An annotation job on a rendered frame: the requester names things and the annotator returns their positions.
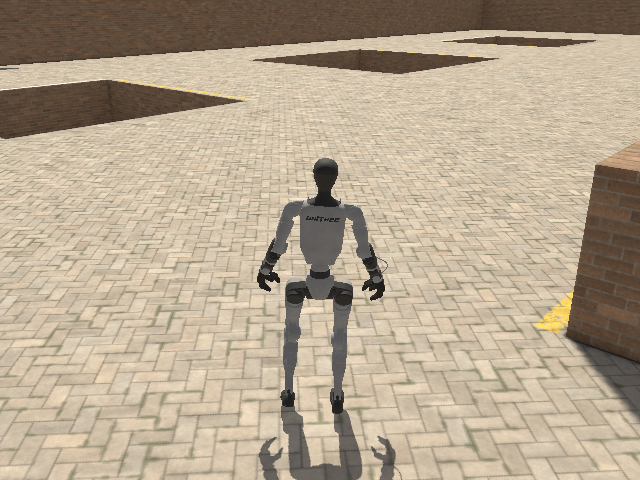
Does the robot right forearm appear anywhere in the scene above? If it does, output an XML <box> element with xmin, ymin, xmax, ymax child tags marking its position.
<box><xmin>362</xmin><ymin>243</ymin><xmax>383</xmax><ymax>283</ymax></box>

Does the robot left upper arm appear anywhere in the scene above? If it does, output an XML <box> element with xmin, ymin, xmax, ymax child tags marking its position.
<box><xmin>271</xmin><ymin>200</ymin><xmax>303</xmax><ymax>255</ymax></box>

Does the robot right upper arm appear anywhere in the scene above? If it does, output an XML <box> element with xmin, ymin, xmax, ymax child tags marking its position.
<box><xmin>344</xmin><ymin>203</ymin><xmax>372</xmax><ymax>259</ymax></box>

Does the right robot hand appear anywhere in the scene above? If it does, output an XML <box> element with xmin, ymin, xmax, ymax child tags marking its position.
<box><xmin>362</xmin><ymin>279</ymin><xmax>385</xmax><ymax>301</ymax></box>

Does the robot thigh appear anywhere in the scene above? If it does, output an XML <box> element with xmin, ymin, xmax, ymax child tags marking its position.
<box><xmin>331</xmin><ymin>280</ymin><xmax>353</xmax><ymax>350</ymax></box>
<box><xmin>285</xmin><ymin>278</ymin><xmax>306</xmax><ymax>342</ymax></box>

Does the robot right thigh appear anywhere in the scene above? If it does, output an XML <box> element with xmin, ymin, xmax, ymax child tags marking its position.
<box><xmin>331</xmin><ymin>280</ymin><xmax>353</xmax><ymax>350</ymax></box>

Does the robot left forearm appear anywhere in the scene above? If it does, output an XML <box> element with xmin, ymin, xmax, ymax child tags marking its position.
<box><xmin>260</xmin><ymin>238</ymin><xmax>281</xmax><ymax>275</ymax></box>

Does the left robot hand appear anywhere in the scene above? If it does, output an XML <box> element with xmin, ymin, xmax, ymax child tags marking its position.
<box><xmin>257</xmin><ymin>269</ymin><xmax>280</xmax><ymax>292</ymax></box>

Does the robot left thigh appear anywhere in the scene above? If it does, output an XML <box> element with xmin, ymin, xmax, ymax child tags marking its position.
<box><xmin>285</xmin><ymin>278</ymin><xmax>306</xmax><ymax>342</ymax></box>

